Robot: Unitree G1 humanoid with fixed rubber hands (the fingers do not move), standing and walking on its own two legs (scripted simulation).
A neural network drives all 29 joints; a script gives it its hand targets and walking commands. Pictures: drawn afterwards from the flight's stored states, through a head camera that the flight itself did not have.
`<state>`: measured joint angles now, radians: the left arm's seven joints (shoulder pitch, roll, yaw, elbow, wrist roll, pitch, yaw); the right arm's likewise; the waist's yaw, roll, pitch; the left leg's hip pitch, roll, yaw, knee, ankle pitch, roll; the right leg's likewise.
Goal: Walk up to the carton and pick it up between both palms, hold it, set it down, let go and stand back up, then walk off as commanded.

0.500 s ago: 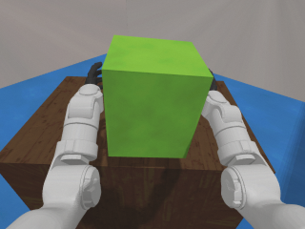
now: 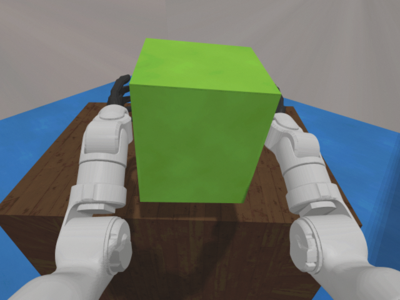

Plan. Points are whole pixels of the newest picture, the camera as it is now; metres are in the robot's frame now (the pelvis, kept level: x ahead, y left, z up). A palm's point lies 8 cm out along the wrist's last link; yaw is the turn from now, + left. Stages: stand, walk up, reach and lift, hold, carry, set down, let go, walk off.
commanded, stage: reach and lift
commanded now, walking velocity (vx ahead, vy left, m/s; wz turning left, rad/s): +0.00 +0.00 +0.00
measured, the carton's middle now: (196, 123) +0.39 +0.02 +0.22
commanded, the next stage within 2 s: hold in 0.16 s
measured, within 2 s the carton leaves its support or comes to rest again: neither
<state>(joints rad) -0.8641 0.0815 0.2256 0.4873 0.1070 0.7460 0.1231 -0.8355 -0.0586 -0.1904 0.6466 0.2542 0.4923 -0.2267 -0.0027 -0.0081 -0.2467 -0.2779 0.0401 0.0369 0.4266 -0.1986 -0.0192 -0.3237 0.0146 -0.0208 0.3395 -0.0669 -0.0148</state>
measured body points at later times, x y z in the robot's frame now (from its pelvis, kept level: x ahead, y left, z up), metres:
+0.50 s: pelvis -0.01 +0.00 +0.00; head -0.09 +0.01 +0.44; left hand +0.37 +0.17 +0.26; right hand +0.38 -0.13 +0.25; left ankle +0.01 +0.13 -0.74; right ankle +0.07 -0.11 -0.74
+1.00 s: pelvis -0.01 +0.00 +0.00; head -0.09 +0.01 +0.44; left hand +0.37 +0.17 +0.26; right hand +0.38 -0.13 +0.24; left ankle +0.01 +0.13 -0.74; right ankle +0.07 -0.11 -0.74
